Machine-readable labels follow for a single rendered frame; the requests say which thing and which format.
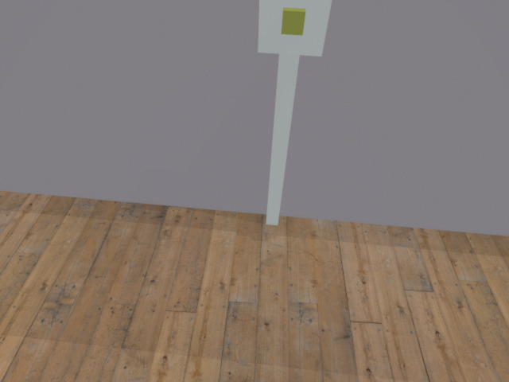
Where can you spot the panel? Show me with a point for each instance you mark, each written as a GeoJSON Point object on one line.
{"type": "Point", "coordinates": [289, 48]}

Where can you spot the button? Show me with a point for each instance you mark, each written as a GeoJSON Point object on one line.
{"type": "Point", "coordinates": [293, 20]}

